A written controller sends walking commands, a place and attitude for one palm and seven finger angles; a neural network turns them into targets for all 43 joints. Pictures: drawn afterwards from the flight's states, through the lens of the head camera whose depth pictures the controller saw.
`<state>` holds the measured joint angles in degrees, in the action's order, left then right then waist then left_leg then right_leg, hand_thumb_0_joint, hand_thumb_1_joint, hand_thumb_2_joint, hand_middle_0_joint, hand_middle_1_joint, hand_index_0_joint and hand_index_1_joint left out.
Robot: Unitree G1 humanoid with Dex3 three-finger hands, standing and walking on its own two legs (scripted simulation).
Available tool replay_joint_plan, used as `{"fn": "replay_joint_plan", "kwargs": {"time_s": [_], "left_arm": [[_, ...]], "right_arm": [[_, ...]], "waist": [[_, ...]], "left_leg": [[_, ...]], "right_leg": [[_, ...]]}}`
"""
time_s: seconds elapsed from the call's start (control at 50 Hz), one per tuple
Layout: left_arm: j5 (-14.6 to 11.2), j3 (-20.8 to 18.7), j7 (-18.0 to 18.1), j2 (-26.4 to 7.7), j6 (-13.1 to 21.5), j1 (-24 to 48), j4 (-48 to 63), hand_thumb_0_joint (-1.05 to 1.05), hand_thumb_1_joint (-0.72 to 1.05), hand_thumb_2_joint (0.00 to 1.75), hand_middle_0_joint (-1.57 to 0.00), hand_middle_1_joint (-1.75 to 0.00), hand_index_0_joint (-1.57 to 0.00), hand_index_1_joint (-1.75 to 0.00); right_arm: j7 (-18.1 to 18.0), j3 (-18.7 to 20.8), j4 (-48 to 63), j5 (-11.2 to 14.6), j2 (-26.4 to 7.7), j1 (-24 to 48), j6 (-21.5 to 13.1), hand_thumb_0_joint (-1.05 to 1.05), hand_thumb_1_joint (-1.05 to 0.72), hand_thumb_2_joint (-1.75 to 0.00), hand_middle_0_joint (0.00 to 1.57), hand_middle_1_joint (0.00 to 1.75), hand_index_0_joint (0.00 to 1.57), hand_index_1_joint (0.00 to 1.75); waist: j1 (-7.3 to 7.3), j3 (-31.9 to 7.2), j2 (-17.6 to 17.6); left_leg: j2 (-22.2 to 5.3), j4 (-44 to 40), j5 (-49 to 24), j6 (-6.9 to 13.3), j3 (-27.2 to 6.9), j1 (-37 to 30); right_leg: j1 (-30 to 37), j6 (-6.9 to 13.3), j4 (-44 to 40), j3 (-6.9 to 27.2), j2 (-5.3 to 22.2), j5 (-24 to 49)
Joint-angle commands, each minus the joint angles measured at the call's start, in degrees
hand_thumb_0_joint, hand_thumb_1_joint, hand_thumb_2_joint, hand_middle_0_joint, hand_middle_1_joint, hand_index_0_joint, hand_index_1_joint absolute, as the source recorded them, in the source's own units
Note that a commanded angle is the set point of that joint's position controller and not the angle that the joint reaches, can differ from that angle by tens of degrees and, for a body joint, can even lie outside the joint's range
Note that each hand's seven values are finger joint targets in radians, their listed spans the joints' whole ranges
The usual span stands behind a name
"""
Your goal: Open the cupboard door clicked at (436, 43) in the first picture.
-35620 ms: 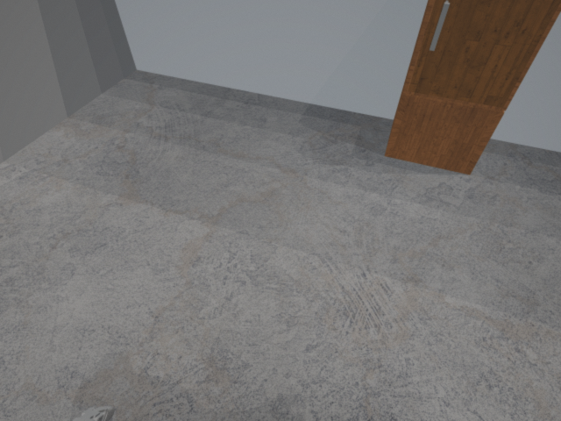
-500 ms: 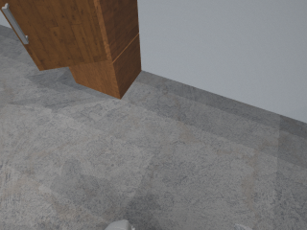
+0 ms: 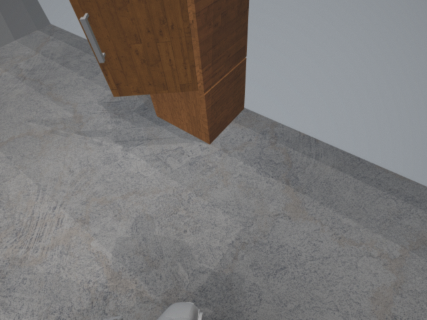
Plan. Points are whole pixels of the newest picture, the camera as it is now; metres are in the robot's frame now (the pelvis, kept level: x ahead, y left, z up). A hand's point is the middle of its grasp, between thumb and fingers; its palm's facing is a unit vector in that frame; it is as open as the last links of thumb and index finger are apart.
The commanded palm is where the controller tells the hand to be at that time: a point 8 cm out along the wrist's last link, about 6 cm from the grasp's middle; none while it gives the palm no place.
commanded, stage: turn to face it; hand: left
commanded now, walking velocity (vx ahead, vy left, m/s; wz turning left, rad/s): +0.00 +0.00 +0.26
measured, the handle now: (94, 38) +1.07 +0.55 -0.03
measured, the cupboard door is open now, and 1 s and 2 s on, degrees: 39 39 39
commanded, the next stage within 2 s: take the last steps up to it in 0.02 s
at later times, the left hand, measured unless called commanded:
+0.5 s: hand out of the picture +0.05 +0.25 -0.16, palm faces +0.20 -0.96 -0.19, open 7.4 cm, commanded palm none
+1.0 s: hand (114, 280) +0.21 +0.25 -0.15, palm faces +0.30 -0.92 -0.24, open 7.0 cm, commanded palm none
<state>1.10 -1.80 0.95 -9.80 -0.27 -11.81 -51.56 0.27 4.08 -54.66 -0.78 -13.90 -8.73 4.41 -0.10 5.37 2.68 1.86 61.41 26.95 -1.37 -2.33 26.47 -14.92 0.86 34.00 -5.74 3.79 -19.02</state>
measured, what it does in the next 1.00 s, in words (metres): walks ahead: left foot, then right foot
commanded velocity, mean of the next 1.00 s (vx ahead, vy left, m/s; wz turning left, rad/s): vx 0.27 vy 0.14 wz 0.16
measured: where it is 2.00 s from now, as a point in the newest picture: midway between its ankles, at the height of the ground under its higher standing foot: (179, 237)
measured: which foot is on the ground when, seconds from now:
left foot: up 0.00-0.26, down 0.28-0.76, up 0.78-1.00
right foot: down 0.00-0.28, up 0.30-0.74, down 0.76-1.00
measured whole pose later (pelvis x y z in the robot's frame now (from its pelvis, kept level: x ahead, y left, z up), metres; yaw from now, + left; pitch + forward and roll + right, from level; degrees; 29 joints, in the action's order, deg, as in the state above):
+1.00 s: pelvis +0.20 +0.05 +0.01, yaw +13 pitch +0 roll +1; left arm 0.7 -4.2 1.1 -9.3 4.3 -13.1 -58.1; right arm 0.6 3.7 -61.5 -1.6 -10.9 -16.2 1.0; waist -0.5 2.7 0.8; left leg -5.2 60.3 11.6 -1.7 1.0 31.8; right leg -8.7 1.1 22.9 -10.7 3.8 -14.2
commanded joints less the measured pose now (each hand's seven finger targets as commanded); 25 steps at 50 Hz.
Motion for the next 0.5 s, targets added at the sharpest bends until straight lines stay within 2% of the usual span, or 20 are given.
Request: {"fn": "replay_joint_plan", "kwargs": {"time_s": [0.0,0.04,0.08,0.12,0.16,0.18,0.2,0.22,0.24,0.26,0.28,0.3,0.32,0.34,0.36,0.38,0.42,0.44,0.48], "left_arm": [[0.25,-2.53,1.08,-9.57,1.61,-2.57,2.74,0.0,0.9,0.9,-0.2,-0.3,-0.2,-0.3],[0.37,-2.83,1.13,-10.09,1.72,-5.24,1.32,0.0,0.9,0.9,-0.2,-0.3,-0.2,-0.3],[0.57,-3.19,1.13,-10.62,1.63,-7.42,-0.2,0.0,0.9,0.9,-0.2,-0.3,-0.2,-0.3],[0.65,-3.5,1.05,-11.42,1.59,-8.49,-1.44,0.0,0.9,0.9,-0.2,-0.3,-0.2,-0.3],[0.67,-3.83,0.8,-11.75,1.62,-8.41,-2.45,0.0,0.9,0.9,-0.2,-0.3,-0.2,-0.3],[0.53,-3.98,0.61,-12.17,1.56,-7.69,-2.53,0.0,0.9,0.9,-0.2,-0.3,-0.2,-0.3],[0.34,-4.22,0.29,-12.47,1.52,-6.53,-2.59,0.0,0.9,0.9,-0.2,-0.3,-0.2,-0.3],[0.04,-4.29,-0.03,-12.25,1.33,-5.06,-2.39,0.0,0.9,0.9,-0.2,-0.3,-0.2,-0.3],[-0.3,-4.16,-0.53,-10.39,0.94,-3.67,-1.47,0.0,0.9,0.9,-0.2,-0.3,-0.2,-0.3],[-0.34,-3.35,-1.25,-6.69,0.78,-1.98,0.54,0.0,0.9,0.9,-0.2,-0.3,-0.2,-0.3],[0.44,-2.58,-0.98,-6.68,0.45,4.56,2.48,0.0,0.9,0.9,-0.2,-0.3,-0.2,-0.3],[0.53,-2.8,-1.04,-6.64,0.49,7.53,2.44,0.0,0.9,0.9,-0.2,-0.3,-0.2,-0.3],[0.41,-2.88,-1.48,-6.75,0.77,6.65,1.52,0.0,0.9,0.9,-0.2,-0.3,-0.2,-0.3],[0.47,-2.81,-1.84,-6.58,0.85,4.07,-0.02,0.0,0.9,0.9,-0.2,-0.3,-0.2,-0.3],[0.58,-2.79,-2.08,-6.63,0.93,1.97,-1.41,0.0,0.9,0.9,-0.2,-0.3,-0.2,-0.3],[0.51,-2.7,-2.13,-6.32,0.85,0.7,-2.19,0.0,0.9,0.9,-0.2,-0.3,-0.2,-0.3],[0.41,-2.49,-1.99,-5.96,0.82,0.46,-2.62,0.0,0.9,0.9,-0.2,-0.3,-0.2,-0.3],[0.38,-2.43,-1.89,-5.79,0.8,1.09,-2.57,0.0,0.9,0.9,-0.2,-0.3,-0.2,-0.3],[0.35,-2.2,-1.88,-5.56,0.9,2.82,-2.0,0.0,0.9,0.9,-0.2,-0.3,-0.2,-0.3]], "right_arm": [[0.47,0.6,3.23,0.01,-2.13,1.26,-1.43,0.0,-0.9,-0.9,0.2,0.3,0.2,0.3],[0.35,0.14,2.78,0.2,-1.26,2.66,-1.66,0.0,-0.9,-0.9,0.2,0.3,0.2,0.3],[0.3,-0.25,2.63,0.3,-0.31,4.41,-1.87,0.0,-0.9,-0.9,0.2,0.3,0.2,0.3],[0.21,-0.78,2.29,0.35,0.17,4.3,-2.37,0.0,-0.9,-0.9,0.2,0.3,0.2,0.3],[0.33,-0.78,1.89,0.19,-0.03,3.41,-2.71,0.0,-0.9,-0.9,0.2,0.3,0.2,0.3],[0.31,-0.87,1.55,0.02,-0.63,2.01,-2.97,0.0,-0.9,-0.9,0.2,0.3,0.2,0.3],[0.33,-0.85,1.01,-0.11,-0.76,0.18,-3.35,0.0,-0.9,-0.9,0.2,0.3,0.2,0.3],[0.3,-0.66,0.14,-0.26,-1.98,-2.66,-3.8,0.0,-0.9,-0.9,0.2,0.3,0.2,0.3],[0.13,0.18,-0.53,-0.6,-5.26,-6.35,-4.22,0.0,-0.9,-0.9,0.2,0.3,0.2,0.3],[-0.08,1.62,-0.74,-1.38,-10.55,-10.05,-4.01,0.0,-0.9,-0.9,0.2,0.3,0.2,0.3],[-0.82,1.5,-1.72,-1.31,-10.97,-13.89,-3.89,0.0,-0.9,-0.9,0.2,0.3,0.2,0.3],[-1.41,1.0,-1.83,-1.14,-9.44,-13.28,-4.11,0.0,-0.9,-0.9,0.2,0.3,0.2,0.3],[-1.67,0.34,-0.93,-0.9,-7.55,-11.0,-4.61,0.0,-0.9,-0.9,0.2,0.3,0.2,0.3],[-1.71,-0.27,-0.2,-0.79,-6.1,-8.89,-5.29,0.0,-0.9,-0.9,0.2,0.3,0.2,0.3],[-1.69,-0.57,-0.12,-0.63,-5.26,-7.99,-5.97,0.0,-0.9,-0.9,0.2,0.3,0.2,0.3],[-1.7,-0.78,-0.25,-0.47,-5.0,-8.43,-6.44,0.0,-0.9,-0.9,0.2,0.3,0.2,0.3],[-1.63,-0.97,-1.34,-0.23,-4.5,-10.35,-7.01,0.0,-0.9,-0.9,0.2,0.3,0.2,0.3],[-1.63,-1.02,-1.92,-0.17,-4.2,-11.52,-7.15,0.0,-0.9,-0.9,0.2,0.3,0.2,0.3],[-1.63,-1.1,-2.81,-0.17,-3.97,-13.14,-7.25,0.0,-0.9,-0.9,0.2,0.3,0.2,0.3]], "waist": [[0.41,-6.41,-14.15],[1.69,-7.19,-13.5],[2.81,-6.3,-12.31],[3.52,-7.06,-13.23],[3.2,-6.51,-13.53],[2.45,-6.32,-12.92],[1.44,-6.01,-12.08],[-0.29,-5.79,-10.08],[-2.41,-6.3,-1.12],[-4.18,-5.38,15.74],[-6.91,-3.86,14.3],[-5.78,-1.9,11.0],[-3.94,-0.47,7.74],[-2.01,-0.75,4.86],[-0.78,-1.84,3.11],[-0.26,-2.62,2.85],[-0.03,-3.4,2.21],[-0.2,-2.94,1.27],[-0.43,-2.36,1.84]], "left_leg": [[-1.97,2.65,-2.56,-1.35,1.11,3.99],[-1.82,-4.64,-0.75,-1.6,2.85,2.63],[-1.39,-10.79,0.56,-1.28,4.28,0.49],[-1.11,-17.02,0.48,-0.78,5.5,-1.74],[-1.2,-21.9,-1.07,-0.43,6.42,-4.69],[-1.31,-25.56,-2.68,0.01,6.87,-7.54],[-0.92,-30.03,-5.24,0.43,7.94,-11.43],[-1.19,-36.0,-8.43,1.31,7.79,-18.38],[-6.67,-40.42,-6.68,4.65,-1.02,-25.94],[-19.65,-45.2,-5.56,10.69,-18.75,-31.47],[-23.06,-49.44,-4.24,15.28,-24.11,-27.75],[-21.67,-50.19,-3.01,15.62,-23.28,-24.51],[-19.74,-50.57,-3.59,14.91,-20.14,-21.68],[-17.52,-50.55,-7.37,13.73,-16.12,-21.22],[-15.89,-50.24,-12.18,12.66,-12.69,-21.51],[-14.56,-50.03,-17.32,12.39,-10.13,-22.47],[-13.6,-49.67,-24.47,12.76,-7.38,-24.32],[-13.66,-49.86,-26.35,13.1,-7.24,-24.72],[-13.76,-49.84,-28.4,13.61,-6.38,-25.85]], "right_leg": [[9.17,5.37,-13.36,6.86,12.89,32.69],[12.93,6.1,-12.13,5.78,13.57,37.69],[13.33,6.78,-11.58,6.0,14.43,39.93],[14.56,7.17,-11.14,6.79,15.2,38.98],[12.7,6.65,-12.11,7.73,16.4,29.06],[10.62,6.3,-12.06,7.67,16.69,22.54],[7.87,5.26,-11.44,6.36,15.97,16.11],[1.84,3.47,-8.95,4.8,14.9,8.0],[-7.9,0.56,-0.94,0.5,10.24,-2.92],[-20.78,-2.72,14.65,-5.78,2.06,-15.34],[-24.8,-2.26,24.67,-0.82,1.63,-17.6],[-26.83,-1.88,30.27,2.75,2.44,-13.82],[-26.19,-1.5,32.33,4.29,3.16,-9.23],[-24.57,-1.47,32.64,4.44,3.39,-5.21],[-22.99,-1.71,32.63,3.91,3.48,-2.38],[-22.39,-2.05,32.16,3.5,3.17,-0.48],[-22.38,-2.6,30.19,2.86,3.05,1.7],[-22.76,-2.78,29.2,2.77,3.03,2.44],[-23.12,-3.06,25.44,2.35,3.26,3.0]]}}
